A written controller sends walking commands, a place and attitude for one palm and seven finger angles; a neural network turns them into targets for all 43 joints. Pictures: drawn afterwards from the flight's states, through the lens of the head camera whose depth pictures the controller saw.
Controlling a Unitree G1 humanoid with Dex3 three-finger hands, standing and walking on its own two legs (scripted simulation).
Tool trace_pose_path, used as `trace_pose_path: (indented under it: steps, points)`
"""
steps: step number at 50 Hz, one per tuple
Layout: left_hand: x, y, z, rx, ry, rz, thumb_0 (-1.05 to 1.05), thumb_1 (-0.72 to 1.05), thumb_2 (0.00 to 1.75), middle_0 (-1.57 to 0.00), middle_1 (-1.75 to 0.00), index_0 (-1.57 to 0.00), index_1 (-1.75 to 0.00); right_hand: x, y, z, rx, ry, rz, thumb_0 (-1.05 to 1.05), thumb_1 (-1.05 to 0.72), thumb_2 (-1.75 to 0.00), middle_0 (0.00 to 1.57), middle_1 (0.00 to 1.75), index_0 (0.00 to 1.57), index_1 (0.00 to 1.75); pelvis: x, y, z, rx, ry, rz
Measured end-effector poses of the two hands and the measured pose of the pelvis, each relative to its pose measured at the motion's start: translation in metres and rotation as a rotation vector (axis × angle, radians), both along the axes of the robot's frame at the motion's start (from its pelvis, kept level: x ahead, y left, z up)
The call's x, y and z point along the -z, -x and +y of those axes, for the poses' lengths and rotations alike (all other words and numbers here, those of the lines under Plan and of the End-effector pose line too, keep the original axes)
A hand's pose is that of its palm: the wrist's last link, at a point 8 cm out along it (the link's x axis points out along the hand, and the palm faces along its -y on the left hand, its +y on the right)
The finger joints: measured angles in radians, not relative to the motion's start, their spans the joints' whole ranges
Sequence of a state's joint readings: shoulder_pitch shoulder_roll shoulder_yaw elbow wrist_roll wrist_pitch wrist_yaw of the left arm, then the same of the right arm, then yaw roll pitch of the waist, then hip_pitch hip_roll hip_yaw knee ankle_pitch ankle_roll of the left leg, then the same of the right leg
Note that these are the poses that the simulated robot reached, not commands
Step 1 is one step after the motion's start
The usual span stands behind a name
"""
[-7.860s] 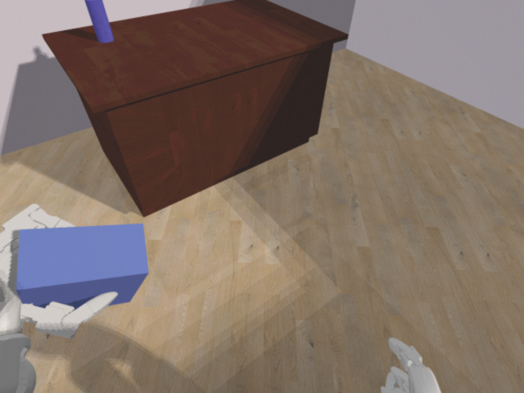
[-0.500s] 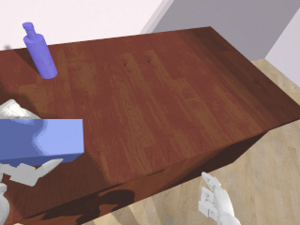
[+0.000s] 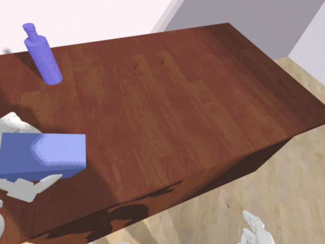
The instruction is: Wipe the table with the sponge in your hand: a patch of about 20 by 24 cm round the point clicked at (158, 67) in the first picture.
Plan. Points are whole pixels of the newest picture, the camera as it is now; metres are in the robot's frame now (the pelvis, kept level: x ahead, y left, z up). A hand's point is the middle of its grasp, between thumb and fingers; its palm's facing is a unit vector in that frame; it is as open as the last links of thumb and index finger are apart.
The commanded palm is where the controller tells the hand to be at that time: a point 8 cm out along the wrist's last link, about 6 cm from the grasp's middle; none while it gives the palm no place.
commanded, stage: come to a stop and stand still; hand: left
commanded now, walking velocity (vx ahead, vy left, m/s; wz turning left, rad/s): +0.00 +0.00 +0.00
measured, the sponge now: (54, 159) +0.23 +0.23 +0.13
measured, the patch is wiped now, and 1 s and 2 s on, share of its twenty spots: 0.00 0.00 0.00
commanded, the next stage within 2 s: look again from close up in 0.46 s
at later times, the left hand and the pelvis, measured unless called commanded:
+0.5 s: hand (28, 148) +0.24 +0.26 +0.16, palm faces +0.39 -0.84 -0.37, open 9.7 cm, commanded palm +0.18 +0.29 +0.18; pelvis +0.02 +0.01 +0.00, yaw +0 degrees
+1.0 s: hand (26, 134) +0.25 +0.26 +0.18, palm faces +0.39 -0.77 -0.50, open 9.7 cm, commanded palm +0.18 +0.28 +0.18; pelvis +0.01 -0.01 +0.00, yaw +2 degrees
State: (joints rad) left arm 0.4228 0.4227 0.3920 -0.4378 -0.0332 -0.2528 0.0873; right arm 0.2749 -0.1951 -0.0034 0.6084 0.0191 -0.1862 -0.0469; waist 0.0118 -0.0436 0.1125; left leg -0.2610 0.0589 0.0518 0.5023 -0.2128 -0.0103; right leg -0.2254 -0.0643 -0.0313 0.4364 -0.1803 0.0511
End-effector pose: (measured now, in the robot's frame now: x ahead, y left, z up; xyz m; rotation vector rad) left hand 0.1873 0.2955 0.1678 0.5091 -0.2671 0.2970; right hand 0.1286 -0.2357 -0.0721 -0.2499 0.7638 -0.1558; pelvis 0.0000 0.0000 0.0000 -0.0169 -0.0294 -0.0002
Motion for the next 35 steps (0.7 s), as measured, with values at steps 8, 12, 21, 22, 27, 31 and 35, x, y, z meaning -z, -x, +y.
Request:
trace_pose_path:
  steps: [8,12,21,22,27,31,35]
  points:
    - [-0.007,-0.004,0.002,-0.025,0.032,-0.069,-0.01,-0.46,1.02,-0.81,-1.35,-0.79,-1.36,0.001,-0.029,0.025,-0.074,-0.044,-0.032,0.01,-0.90,-0.90,0.21,0.30,0.21,0.30,0.000,-0.008,0.005,-0.001,0.004,0.004]
    - [-0.001,-0.009,0.001,-0.013,0.051,-0.038,-0.01,-0.46,1.02,-0.81,-1.35,-0.79,-1.36,-0.006,-0.049,0.035,-0.090,-0.056,-0.079,0.01,-0.90,-0.90,0.21,0.30,0.21,0.30,-0.001,-0.011,0.007,0.001,0.005,0.007]
    - [-0.006,-0.010,0.003,-0.021,0.049,-0.047,-0.01,-0.46,1.02,-0.80,-1.35,-0.79,-1.36,-0.018,-0.073,0.037,-0.110,-0.044,-0.126,0.01,-0.90,-0.90,0.21,0.30,0.21,0.30,-0.002,-0.016,0.007,-0.002,0.005,0.011]
    - [-0.007,-0.010,0.003,-0.023,0.050,-0.050,-0.01,-0.46,1.02,-0.80,-1.35,-0.79,-1.36,-0.018,-0.073,0.036,-0.110,-0.041,-0.124,0.01,-0.90,-0.90,0.21,0.30,0.21,0.30,-0.002,-0.016,0.007,-0.004,0.005,0.011]
    - [-0.007,-0.009,0.002,-0.034,0.058,-0.048,-0.01,-0.46,1.02,-0.80,-1.35,-0.79,-1.36,-0.017,-0.069,0.029,-0.099,-0.030,-0.101,0.01,-0.90,-0.90,0.21,0.30,0.21,0.30,-0.002,-0.018,0.006,-0.008,0.006,0.012]
    - [-0.004,-0.009,0.000,-0.036,0.066,-0.033,-0.01,-0.46,1.02,-0.80,-1.36,-0.79,-1.36,-0.014,-0.062,0.023,-0.081,-0.026,-0.080,0.01,-0.90,-0.90,0.21,0.30,0.21,0.30,-0.002,-0.018,0.004,-0.009,0.006,0.011]
    - [-0.003,-0.010,-0.004,-0.031,0.067,-0.023,-0.01,-0.46,1.02,-0.80,-1.36,-0.79,-1.36,-0.011,-0.055,0.018,-0.063,-0.024,-0.062,0.01,-0.90,-0.90,0.21,0.30,0.21,0.30,-0.002,-0.017,0.002,-0.009,0.006,0.012]
